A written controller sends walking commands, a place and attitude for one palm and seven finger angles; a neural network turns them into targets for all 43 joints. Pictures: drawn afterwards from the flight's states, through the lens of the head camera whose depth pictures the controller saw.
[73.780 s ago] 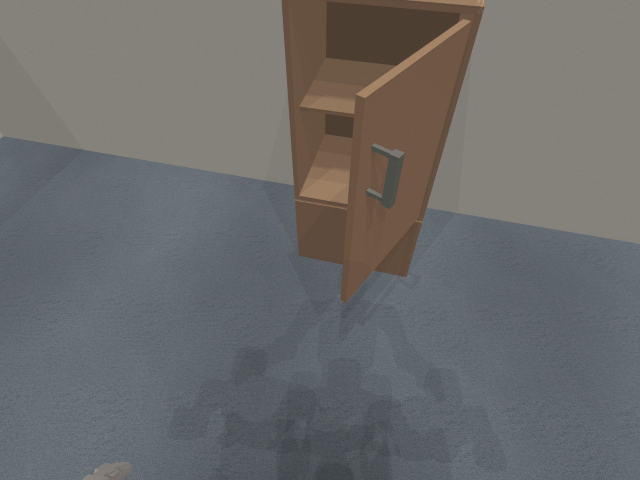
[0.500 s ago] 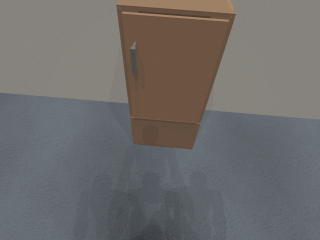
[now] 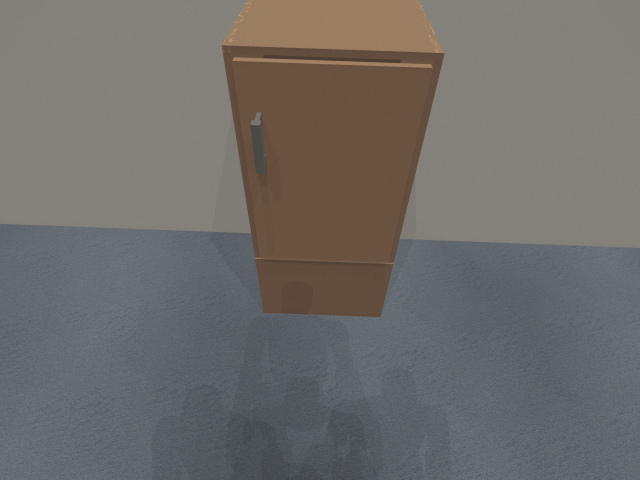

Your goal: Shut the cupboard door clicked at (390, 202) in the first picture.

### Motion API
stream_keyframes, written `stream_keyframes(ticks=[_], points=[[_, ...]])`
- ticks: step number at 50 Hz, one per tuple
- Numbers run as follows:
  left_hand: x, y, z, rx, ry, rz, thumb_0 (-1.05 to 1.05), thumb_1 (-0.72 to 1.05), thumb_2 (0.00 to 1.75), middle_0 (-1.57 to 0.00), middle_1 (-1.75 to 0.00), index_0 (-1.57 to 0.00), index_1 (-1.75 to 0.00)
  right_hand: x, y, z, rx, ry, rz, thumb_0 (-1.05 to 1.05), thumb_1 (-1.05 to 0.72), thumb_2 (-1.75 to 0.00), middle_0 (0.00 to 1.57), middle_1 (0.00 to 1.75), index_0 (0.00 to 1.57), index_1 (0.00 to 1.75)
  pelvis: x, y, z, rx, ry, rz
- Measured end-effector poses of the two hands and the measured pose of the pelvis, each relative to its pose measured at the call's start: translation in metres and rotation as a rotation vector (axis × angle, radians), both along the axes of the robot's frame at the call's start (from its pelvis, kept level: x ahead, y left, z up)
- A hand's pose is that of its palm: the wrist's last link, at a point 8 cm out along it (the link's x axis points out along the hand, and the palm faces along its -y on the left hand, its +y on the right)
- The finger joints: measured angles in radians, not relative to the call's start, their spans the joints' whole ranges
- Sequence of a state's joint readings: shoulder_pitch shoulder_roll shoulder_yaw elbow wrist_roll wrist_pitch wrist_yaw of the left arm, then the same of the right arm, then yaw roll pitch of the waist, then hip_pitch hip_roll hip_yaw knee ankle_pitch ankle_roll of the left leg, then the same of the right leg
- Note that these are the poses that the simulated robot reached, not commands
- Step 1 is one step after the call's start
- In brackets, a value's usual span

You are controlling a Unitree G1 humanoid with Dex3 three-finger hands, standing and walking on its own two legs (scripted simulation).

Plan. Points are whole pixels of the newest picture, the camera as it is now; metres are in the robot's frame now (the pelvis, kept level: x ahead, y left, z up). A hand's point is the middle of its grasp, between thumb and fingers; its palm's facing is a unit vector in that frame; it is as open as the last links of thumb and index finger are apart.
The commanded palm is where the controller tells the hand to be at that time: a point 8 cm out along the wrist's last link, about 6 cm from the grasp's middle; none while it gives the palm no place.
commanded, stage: let the arm hang, fingers relaxed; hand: left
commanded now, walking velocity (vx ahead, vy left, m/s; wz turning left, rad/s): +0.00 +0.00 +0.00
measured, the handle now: (259, 143) +0.79 +0.17 +0.00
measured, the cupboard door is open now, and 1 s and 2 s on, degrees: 0 0 0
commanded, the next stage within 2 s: look to check the result in 0.08 s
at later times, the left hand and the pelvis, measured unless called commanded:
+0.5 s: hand out of the picture -0.03 +0.16 -0.17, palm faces +0.03 -0.98 -0.20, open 7.4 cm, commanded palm none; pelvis +0.01 -0.01 +0.00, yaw +0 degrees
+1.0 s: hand out of the picture +0.01 +0.14 -0.17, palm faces +0.02 -0.98 -0.19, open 7.4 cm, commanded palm none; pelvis +0.03 -0.02 +0.00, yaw +0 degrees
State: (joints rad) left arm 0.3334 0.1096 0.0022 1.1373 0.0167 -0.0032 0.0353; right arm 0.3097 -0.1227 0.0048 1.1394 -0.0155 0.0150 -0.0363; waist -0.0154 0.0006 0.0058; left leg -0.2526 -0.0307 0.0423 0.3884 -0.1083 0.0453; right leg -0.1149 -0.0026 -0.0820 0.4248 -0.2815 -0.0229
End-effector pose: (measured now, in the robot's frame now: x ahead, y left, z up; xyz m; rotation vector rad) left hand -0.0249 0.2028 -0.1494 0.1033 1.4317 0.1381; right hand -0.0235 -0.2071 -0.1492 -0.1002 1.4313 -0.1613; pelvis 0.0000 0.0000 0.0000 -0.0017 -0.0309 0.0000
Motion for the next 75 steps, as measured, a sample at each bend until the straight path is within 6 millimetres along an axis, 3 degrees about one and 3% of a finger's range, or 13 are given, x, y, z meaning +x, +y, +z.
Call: stream_keyframes(ticks=[11, 20, 35, 45, 75], points=[[-0.004, 0.002, 0.003, 0.02, 0.034, 0.005, 0.0, 0.91, 0.9, -0.2, -0.3, -0.2, -0.3, -0.003, -0.005, 0.0, 0.002, 0.027, -0.004, 0.0, -0.91, -0.9, 0.2, 0.3, 0.2, 0.3, 0.004, -0.005, 0.0, 0.002, -0.001, 0.0], [-0.011, 0.006, 0.007, 0.045, 0.071, 0.008, 0.01, 0.91, 0.9, -0.2, -0.3, -0.2, -0.3, 0.008, -0.014, -0.001, -0.001, 0.023, 0.005, 0.0, -0.91, -0.9, 0.2, 0.3, 0.2, 0.3, 0.009, -0.009, 0.001, 0.002, -0.002, -0.002], [0.015, -0.004, 0.005, 0.036, 0.028, -0.004, 0.01, 0.91, 0.9, -0.2, -0.3, -0.2, -0.3, 0.04, -0.029, 0.002, -0.021, -0.022, 0.034, 0.0, -0.91, -0.9, 0.2, 0.3, 0.2, 0.3, 0.018, -0.017, 0.001, 0.005, -0.003, 0.0], [0.032, -0.009, 0.005, 0.036, 0.002, -0.008, 0.01, 0.91, 0.9, -0.2, -0.3, -0.2, -0.3, 0.047, -0.033, 0.002, -0.023, -0.024, 0.038, 0.0, -0.91, -0.9, 0.2, 0.3, 0.2, 0.3, 0.025, -0.022, 0.002, 0.007, -0.002, 0.002], [0.032, -0.011, 0.007, 0.053, 0.037, -0.005, 0.01, 0.91, 0.9, -0.2, -0.3, -0.2, -0.3, 0.053, -0.045, 0.002, -0.029, 0.0, 0.034, 0.0, -0.91, -0.9, 0.2, 0.3, 0.2, 0.3, 0.036, -0.03, 0.002, 0.012, -0.002, -0.003]])
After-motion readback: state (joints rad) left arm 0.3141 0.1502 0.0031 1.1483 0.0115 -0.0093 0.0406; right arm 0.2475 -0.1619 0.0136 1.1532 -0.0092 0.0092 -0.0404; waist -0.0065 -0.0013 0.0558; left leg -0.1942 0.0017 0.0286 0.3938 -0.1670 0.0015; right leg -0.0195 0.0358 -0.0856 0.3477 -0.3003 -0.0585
